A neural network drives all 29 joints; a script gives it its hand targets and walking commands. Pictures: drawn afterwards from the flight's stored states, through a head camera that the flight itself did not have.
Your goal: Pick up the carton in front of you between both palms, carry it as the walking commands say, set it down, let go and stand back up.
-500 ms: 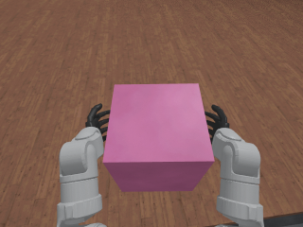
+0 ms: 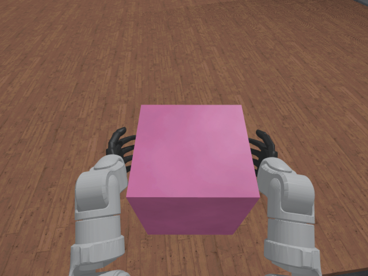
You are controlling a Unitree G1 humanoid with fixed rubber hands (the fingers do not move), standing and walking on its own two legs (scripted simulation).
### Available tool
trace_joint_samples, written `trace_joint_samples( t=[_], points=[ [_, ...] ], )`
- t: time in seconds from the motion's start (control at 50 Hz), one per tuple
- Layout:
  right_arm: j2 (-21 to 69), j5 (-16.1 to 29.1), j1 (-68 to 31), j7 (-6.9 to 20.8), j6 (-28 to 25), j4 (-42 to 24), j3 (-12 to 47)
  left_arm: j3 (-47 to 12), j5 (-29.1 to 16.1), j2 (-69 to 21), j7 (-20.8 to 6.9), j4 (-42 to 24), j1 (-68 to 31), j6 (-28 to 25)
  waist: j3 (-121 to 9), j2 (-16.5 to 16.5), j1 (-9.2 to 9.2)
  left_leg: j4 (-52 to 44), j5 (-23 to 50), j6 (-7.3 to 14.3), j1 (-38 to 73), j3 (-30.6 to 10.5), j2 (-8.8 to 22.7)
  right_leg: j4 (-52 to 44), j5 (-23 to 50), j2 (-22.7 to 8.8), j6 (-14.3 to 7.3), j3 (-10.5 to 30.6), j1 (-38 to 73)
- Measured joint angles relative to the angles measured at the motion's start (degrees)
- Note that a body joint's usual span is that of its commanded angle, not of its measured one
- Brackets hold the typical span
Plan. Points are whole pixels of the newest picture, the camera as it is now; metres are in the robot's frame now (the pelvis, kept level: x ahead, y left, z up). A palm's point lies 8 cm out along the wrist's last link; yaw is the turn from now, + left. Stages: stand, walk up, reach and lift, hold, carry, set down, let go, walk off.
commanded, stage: carry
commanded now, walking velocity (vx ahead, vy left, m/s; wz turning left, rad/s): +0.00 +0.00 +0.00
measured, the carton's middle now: (190, 175) +0.35 +0.00 +0.05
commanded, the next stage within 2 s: none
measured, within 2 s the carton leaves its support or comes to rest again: neither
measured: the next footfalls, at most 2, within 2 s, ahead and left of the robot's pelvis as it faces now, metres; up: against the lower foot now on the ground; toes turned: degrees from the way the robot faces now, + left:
right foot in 1.42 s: +0.37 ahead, -0.13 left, +0.07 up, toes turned -5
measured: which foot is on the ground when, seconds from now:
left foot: down 0.00-1.00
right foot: down 0.00-1.00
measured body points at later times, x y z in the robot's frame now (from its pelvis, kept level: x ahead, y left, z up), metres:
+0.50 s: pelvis -0.05 +0.01 +0.00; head -0.07 +0.00 +0.45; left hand +0.29 +0.16 +0.11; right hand +0.29 -0.14 +0.11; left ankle -0.04 +0.12 -0.74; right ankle -0.07 -0.07 -0.74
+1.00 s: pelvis -0.03 +0.02 -0.01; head -0.06 +0.03 +0.44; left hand +0.31 +0.18 +0.14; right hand +0.32 -0.13 +0.14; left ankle -0.03 +0.11 -0.74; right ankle -0.07 -0.07 -0.74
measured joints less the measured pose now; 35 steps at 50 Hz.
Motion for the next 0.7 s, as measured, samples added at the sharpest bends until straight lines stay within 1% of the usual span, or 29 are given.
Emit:
trace_joint_samples(
  t=[0.14,0.5,0.7],
  points=[
    [-0.13,-0.21,0.37,0.0,0.38,1.91,-0.29,0.34,0.54,-0.33,0.01,2.24,0.09,0.21,-0.63,0.51,-0.39,0.37,-1.22,0.22,-0.04,-0.04,0.17,0.8,-0.61,0.13,-0.19,-0.12,-0.3],
    [-0.61,-0.38,-0.46,-0.09,1.02,5.25,-0.63,0.74,1.13,-0.36,0.16,5.11,-0.06,0.53,-1.53,0.72,-0.16,-0.35,2.01,0.73,-0.66,-0.22,0.09,0.58,2.22,0.0,-0.32,-0.49,-1.06],
    [-0.62,-0.48,-0.99,-0.15,1.13,5.83,-0.99,0.96,1.11,-0.31,0.29,5.83,-0.59,0.54,-1.17,0.8,-0.13,-0.98,3.6,0.76,-1.5,-0.4,0.17,0.17,3.64,0.1,-0.51,-0.75,-1.95]
  ],
)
